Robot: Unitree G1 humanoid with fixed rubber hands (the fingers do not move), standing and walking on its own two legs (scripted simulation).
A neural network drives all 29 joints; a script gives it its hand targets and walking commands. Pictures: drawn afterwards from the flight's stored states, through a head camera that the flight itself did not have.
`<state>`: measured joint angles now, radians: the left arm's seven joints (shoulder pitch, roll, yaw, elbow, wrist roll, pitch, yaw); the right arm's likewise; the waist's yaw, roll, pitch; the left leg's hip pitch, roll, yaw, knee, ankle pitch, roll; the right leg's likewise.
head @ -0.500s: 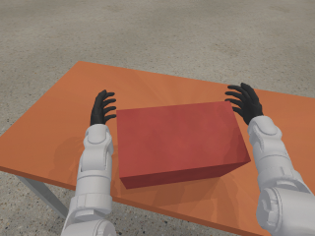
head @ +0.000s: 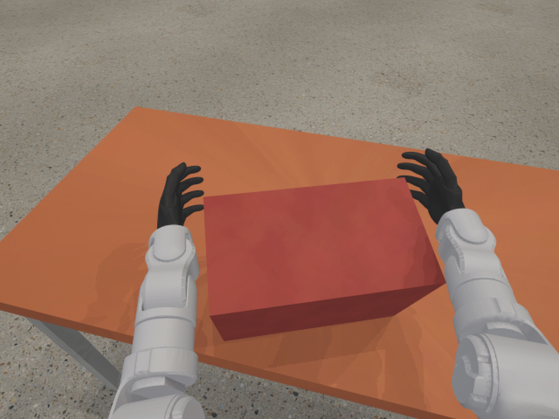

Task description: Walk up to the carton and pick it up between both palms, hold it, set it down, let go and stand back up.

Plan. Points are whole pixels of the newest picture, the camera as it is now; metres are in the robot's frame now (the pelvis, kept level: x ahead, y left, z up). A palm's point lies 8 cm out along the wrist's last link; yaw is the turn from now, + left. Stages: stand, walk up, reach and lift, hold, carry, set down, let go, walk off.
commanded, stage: set down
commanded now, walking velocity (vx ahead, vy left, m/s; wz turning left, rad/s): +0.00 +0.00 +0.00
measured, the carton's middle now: (309, 263) +0.37 -0.03 +0.02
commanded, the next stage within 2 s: none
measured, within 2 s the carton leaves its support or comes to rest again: rests again in 0.76 s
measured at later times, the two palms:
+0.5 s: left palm (174, 223) +0.38 +0.17 +0.11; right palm (439, 202) +0.42 -0.22 +0.12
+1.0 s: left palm (176, 261) +0.36 +0.17 +0.04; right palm (446, 215) +0.43 -0.24 +0.08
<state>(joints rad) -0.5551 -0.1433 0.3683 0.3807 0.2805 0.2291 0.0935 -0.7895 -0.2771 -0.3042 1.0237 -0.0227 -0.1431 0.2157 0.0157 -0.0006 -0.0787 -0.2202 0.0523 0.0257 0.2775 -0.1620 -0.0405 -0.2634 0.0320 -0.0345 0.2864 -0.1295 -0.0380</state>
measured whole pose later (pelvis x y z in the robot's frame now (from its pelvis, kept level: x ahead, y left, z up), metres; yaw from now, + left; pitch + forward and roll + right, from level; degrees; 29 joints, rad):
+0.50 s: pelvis +0.00 +0.00 +0.00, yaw +0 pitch +8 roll +0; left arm -0.55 -0.13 0.36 0.44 0.26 0.14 0.10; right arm -0.82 -0.31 -0.26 1.12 0.01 -0.21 0.21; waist 0.02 -0.01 -0.11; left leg -0.27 0.05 0.03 0.30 -0.17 -0.04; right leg -0.30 0.03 -0.04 0.28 -0.13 -0.04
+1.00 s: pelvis -0.03 -0.01 -0.02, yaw -2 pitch +19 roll +0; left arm -0.68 0.04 0.05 0.89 -0.10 -0.08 0.21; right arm -0.96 -0.52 0.13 1.38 0.43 -0.25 0.19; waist 0.15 0.00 -0.22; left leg -0.61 0.08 0.04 0.45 -0.18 -0.05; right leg -0.63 0.06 -0.02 0.40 -0.10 -0.05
